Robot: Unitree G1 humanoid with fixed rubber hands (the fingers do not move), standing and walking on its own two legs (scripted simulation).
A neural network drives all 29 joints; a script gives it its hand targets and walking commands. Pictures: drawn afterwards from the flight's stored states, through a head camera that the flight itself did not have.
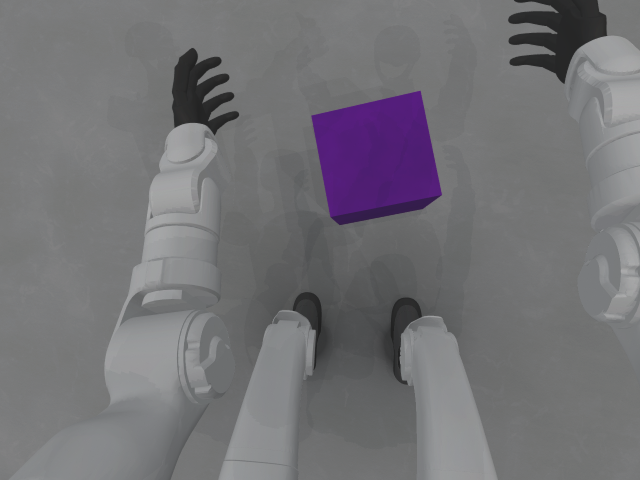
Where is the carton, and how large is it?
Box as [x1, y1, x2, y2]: [311, 91, 441, 224]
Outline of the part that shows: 420,91 311,116 330,216 339,224 419,209 424,207 441,194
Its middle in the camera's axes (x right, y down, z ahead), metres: +0.12 -0.15 +0.85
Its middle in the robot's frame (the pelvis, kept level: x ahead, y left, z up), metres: +0.53 -0.01 -0.53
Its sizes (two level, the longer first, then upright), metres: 0.210 0.200 0.250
